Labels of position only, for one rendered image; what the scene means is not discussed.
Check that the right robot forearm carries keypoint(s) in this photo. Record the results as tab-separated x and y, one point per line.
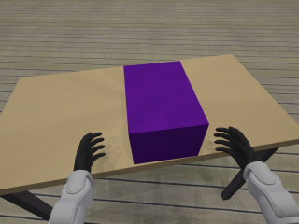
277	204

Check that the left robot forearm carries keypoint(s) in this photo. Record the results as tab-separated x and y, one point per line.
76	196

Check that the carton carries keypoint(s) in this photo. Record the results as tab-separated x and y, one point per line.
164	117

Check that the table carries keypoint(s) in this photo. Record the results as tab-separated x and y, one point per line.
46	117

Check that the robot right hand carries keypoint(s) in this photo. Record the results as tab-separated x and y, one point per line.
239	146

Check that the robot left hand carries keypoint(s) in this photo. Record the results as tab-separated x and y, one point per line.
85	158

